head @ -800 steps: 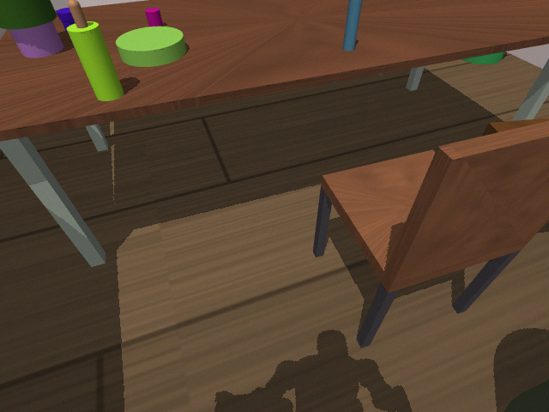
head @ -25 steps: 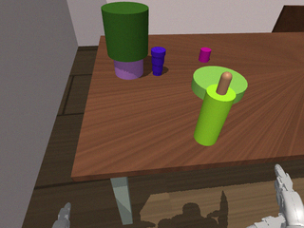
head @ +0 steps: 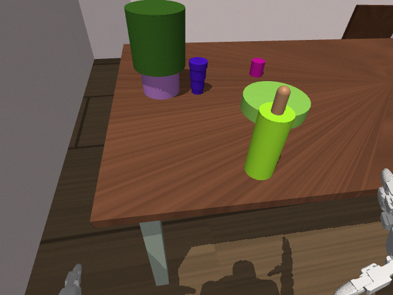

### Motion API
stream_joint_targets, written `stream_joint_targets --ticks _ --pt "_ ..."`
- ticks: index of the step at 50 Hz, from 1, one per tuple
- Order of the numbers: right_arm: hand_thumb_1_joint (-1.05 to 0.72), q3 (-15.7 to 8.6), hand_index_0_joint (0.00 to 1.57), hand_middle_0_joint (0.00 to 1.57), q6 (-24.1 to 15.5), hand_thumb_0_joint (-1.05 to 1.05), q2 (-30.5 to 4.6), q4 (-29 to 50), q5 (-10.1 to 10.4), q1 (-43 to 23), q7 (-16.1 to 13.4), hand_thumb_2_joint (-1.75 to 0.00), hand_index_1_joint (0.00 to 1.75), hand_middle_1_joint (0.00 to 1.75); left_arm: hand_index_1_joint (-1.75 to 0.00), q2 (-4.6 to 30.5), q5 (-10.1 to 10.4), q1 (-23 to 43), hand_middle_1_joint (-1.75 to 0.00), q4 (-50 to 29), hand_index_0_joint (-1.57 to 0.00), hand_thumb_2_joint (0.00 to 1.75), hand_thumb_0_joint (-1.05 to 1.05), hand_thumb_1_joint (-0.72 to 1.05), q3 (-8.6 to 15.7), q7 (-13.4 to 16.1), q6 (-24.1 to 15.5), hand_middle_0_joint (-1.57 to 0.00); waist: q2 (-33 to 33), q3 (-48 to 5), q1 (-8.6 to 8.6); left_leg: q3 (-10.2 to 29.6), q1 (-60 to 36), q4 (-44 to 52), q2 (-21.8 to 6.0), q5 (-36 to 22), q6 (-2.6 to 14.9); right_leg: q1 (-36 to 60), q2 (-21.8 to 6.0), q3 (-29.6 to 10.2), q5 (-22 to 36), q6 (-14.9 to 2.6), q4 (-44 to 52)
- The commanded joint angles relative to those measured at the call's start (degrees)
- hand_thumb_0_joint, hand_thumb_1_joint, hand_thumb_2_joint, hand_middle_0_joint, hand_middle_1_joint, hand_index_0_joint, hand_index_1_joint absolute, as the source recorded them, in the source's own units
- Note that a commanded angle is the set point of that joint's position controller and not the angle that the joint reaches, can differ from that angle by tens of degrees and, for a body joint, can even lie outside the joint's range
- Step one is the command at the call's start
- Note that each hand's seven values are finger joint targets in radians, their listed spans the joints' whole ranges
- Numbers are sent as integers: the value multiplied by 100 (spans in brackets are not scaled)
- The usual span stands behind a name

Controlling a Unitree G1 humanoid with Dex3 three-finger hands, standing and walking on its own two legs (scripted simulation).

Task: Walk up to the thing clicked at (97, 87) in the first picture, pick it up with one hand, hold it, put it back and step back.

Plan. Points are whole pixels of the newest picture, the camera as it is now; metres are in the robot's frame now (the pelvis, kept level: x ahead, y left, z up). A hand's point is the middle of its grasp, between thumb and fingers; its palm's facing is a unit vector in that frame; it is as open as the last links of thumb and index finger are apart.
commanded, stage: rise first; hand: right
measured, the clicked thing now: (269, 134) +0.47 -0.19 +0.11
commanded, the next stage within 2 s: go down in 0.98 s
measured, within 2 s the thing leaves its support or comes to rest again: neither
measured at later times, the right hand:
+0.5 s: hand (367, 230) +0.18 -0.24 +0.16, palm faces +0.33 +0.84 -0.42, open 17.4 cm
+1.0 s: hand (370, 224) +0.18 -0.23 +0.18, palm faces +0.35 +0.84 -0.42, open 17.3 cm
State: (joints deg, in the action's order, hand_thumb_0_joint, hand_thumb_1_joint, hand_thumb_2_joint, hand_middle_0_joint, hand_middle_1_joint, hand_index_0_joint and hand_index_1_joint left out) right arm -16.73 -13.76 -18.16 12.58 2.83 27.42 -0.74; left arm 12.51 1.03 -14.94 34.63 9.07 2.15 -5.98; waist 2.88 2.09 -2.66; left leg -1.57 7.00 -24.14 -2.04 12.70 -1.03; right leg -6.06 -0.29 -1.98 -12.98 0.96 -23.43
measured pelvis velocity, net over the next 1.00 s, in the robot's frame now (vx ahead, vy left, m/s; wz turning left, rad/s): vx -0.01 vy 0.00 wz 0.00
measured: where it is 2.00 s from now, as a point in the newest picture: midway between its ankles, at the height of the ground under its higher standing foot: outside the picture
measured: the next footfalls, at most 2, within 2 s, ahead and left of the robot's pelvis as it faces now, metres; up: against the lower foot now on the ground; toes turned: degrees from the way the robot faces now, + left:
none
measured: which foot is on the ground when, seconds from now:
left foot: down 0.00-1.00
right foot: down 0.00-1.00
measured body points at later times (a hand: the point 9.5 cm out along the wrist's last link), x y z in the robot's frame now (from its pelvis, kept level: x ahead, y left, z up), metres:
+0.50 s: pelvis -0.01 +0.00 +0.00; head -0.02 +0.03 +0.45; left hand +0.15 +0.27 -0.09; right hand +0.16 -0.28 +0.18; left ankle +0.01 +0.13 -0.74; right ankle +0.00 -0.13 -0.74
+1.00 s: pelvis -0.01 +0.00 +0.00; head -0.03 +0.03 +0.45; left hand +0.16 +0.26 -0.09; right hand +0.15 -0.27 +0.20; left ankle +0.01 +0.13 -0.74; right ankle +0.00 -0.13 -0.74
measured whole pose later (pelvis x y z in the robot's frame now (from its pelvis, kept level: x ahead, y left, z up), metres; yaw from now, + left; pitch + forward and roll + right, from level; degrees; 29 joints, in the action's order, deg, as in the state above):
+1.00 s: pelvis -0.01 +0.00 +0.00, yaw +0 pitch -5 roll +0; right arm -19.6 -20.9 -18.1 20.9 3.0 25.2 0.9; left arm 11.2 0.8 -14.6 35.2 9.5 1.1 -6.8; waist 3.2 2.5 -2.8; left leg -1.8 6.8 -24.4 -2.0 12.3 -0.8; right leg -5.7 -0.3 -2.1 -12.3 1.2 -23.3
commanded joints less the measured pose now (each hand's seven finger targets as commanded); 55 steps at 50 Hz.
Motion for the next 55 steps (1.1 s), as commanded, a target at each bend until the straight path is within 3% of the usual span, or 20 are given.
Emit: stream_joint_targets --ticks 1,4,14,18,20,29,31,32,33,35,44,46,48,49,50,51,52,53,54,55 --pt "55 -699 5 5 -471 0 -1028 1290 66 -453 -93 -4 5 5 -6 822 43 577 -6 -730 -5 6 0 -56 345 34 -362 -6 -49 -158 -14 -267 78 422 162 -315 123 -204 79 325 534 -153 458" --pt "53 -686 5 5 -548 0 -1029 1340 49 -516 -83 -5 5 5 -7 583 32 644 -6 -782 -5 7 0 -56 102 -1 -392 -6 -131 -138 -57 -261 27 454 173 -233 121 -278 74 309 465 -166 457" --pt "53 -824 5 5 -709 0 -1076 1459 81 -609 -62 -5 5 5 -7 1011 27 604 -7 -811 -5 8 0 -56 534 16 -476 -6 -135 -153 -13 -296 42 463 203 -70 137 -257 61 289 294 -153 538" --pt "52 -715 5 5 -787 0 -941 1654 92 -624 -26 -6 5 5 -8 547 52 611 -7 -698 -5 8 0 -56 157 -40 -469 -6 -64 -232 -74 -258 22 463 181 -223 136 -187 91 336 499 -159 471" --pt "52 -850 5 5 -788 0 -1069 1508 90 -644 -44 -6 5 5 -8 827 36 633 -7 -741 -5 9 0 -56 430 12 -458 -6 -312 -328 -7 -261 -28 466 180 -371 110 -104 83 322 635 -178 435" --pt "50 -882 5 5 -870 0 -1075 1661 110 -713 -12 -6 5 5 -8 518 46 603 -8 -476 -6 10 0 -56 177 -25 -392 -6 -96 -62 -80 -223 81 576 132 -62 108 -242 148 371 358 -188 469" --pt "51 -1055 5 5 -879 0 -1245 1605 96 -669 -33 -6 6 6 -8 882 23 672 -8 -698 -6 10 0 -56 480 10 -424 -6 -192 -161 -50 -228 26 553 141 -74 106 -190 119 343 333 -193 486" --pt "50 -723 5 5 -900 0 -932 1802 118 -770 15 -6 5 5 -8 634 33 568 -8 -614 -6 10 0 -56 261 -31 -411 -6 -148 -161 -1 -236 57 538 147 -189 105 -125 132 366 445 -182 482" --pt "50 -964 5 5 -904 0 -1135 1660 95 -685 -1 -6 5 5 -8 560 43 590 -8 -784 -6 10 0 -56 140 -40 -427 -6 -201 -240 -77 -259 -30 500 157 -268 107 -152 114 338 527 -183 464" --pt "48 -902 5 5 -912 0 -1078 1813 118 -700 3 -7 5 5 -9 753 48 505 -8 -684 -6 10 0 -56 413 -17 -422 -6 -136 -305 -25 -269 -14 439 162 -447 114 -87 107 339 690 -167 449" --pt "49 -757 5 5 -950 0 -924 1981 120 -735 23 -7 5 5 -9 609 42 544 -8 -782 -5 11 0 -57 242 -44 -403 -6 -224 -246 -29 -296 -20 454 174 -313 118 -123 93 321 588 -167 465" --pt "48 -1000 5 5 -966 0 -1148 2017 110 -737 0 -7 5 5 -9 640 41 732 -8 -997 -5 11 0 -57 243 -49 -426 -6 -146 -290 -82 -277 -58 492 152 -226 120 -140 116 329 501 -178 472" --pt "45 -707 5 5 -1195 0 -507 1862 67 -801 76 -8 5 5 -8 496 -80 889 -8 -1098 -6 9 0 -57 132 -82 -471 -7 -719 -344 138 -250 193 413 238 -168 24 -80 110 245 352 -190 340" --pt "53 -1162 5 3 -1034 0 -1323 1845 127 -737 -2 -6 6 6 -4 946 52 626 -5 -931 -7 2 0 -50 586 -2 -417 -6 -78 -200 -151 -271 -36 482 117 -200 116 -145 128 346 465 -168 468" --pt "46 -959 5 5 -1237 0 -749 1680 63 -658 64 -8 6 6 -8 638 -94 672 -8 -1086 -6 9 0 -56 255 -70 -461 -7 -678 -362 134 -241 160 387 242 -212 21 -103 110 230 358 -196 331" --pt "53 -1233 5 4 -1119 0 -1446 2100 128 -883 8 -5 6 6 -4 793 42 567 -5 -1057 -7 1 0 -49 420 -34 -409 -6 151 -133 -184 -256 -30 480 103 -142 121 -230 152 351 366 -160 487" --pt "45 -785 5 5 -1362 0 -609 2115 61 -1022 75 -8 6 6 -8 331 -90 638 -8 -1056 -6 9 0 -57 57 -111 -424 -7 -481 -464 128 -188 175 368 209 -231 36 -44 142 262 391 -178 303" --pt "52 -1221 5 4 -1183 0 -1416 2041 143 -792 17 -5 6 6 -4 737 56 546 -5 -1126 -7 2 0 -50 431 -29 -398 -6 184 -124 -174 -186 -39 494 57 -238 103 -212 208 411 473 -174 412" --pt "44 -729 5 5 -1344 0 -526 1860 87 -837 101 -8 6 6 -8 361 -72 500 -7 -1083 -6 9 0 -57 84 -102 -413 -7 -583 -355 207 -186 224 393 215 -239 19 -59 149 280 391 -191 287" --pt "52 -1138 5 4 -1218 0 -1323 2161 173 -818 47 -5 6 6 -4 730 58 392 -5 -964 -6 2 0 -49 439 -49 -384 -6 178 -23 -162 -192 41 509 70 -179 95 -261 210 406 410 -179 425"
